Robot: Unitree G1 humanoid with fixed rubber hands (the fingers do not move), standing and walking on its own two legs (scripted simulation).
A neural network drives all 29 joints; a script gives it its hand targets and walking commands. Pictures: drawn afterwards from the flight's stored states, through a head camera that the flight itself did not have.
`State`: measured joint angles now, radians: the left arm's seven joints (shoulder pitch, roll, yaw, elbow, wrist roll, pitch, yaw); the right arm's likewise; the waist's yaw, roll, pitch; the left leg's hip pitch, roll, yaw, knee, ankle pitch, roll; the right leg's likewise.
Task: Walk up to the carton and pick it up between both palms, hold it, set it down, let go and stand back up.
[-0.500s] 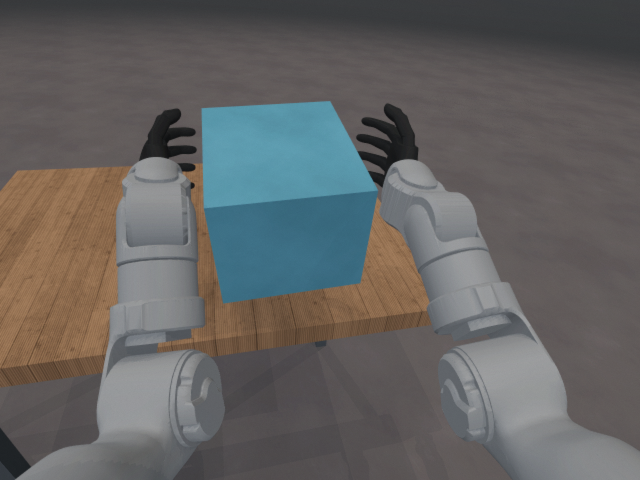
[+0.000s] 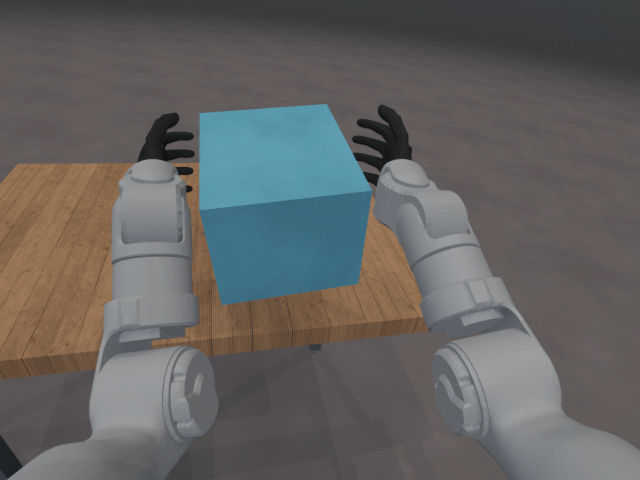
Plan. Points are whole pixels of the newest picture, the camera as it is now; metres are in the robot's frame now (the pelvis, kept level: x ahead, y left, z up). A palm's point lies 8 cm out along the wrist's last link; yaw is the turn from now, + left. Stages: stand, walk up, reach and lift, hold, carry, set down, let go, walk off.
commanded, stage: hold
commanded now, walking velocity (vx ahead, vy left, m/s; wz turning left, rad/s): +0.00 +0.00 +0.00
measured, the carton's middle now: (278, 197) +0.43 +0.02 +0.20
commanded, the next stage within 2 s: set down in 0.62 s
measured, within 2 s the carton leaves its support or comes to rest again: neither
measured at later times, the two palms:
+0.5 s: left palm (163, 174) +0.37 +0.15 +0.26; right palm (399, 173) +0.36 -0.12 +0.28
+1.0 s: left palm (130, 139) +0.37 +0.18 +0.30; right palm (379, 132) +0.38 -0.09 +0.32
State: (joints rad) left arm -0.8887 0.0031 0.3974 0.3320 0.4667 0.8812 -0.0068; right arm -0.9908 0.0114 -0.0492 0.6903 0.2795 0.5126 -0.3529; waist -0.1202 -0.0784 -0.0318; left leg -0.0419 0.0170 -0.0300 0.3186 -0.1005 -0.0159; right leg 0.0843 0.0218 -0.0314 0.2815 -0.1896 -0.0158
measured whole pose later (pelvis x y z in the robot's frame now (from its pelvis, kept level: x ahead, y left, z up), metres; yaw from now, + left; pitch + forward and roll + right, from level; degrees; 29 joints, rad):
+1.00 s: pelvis +0.01 +0.01 +0.00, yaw -1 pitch -13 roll +0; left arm -0.99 -0.01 0.49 0.36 0.57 0.78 -0.07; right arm -1.09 0.05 -0.20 0.81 0.11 0.29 -0.24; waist -0.06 -0.07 0.01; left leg 0.04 0.00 0.00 0.29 -0.11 0.00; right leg 0.15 0.00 -0.02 0.29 -0.21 -0.01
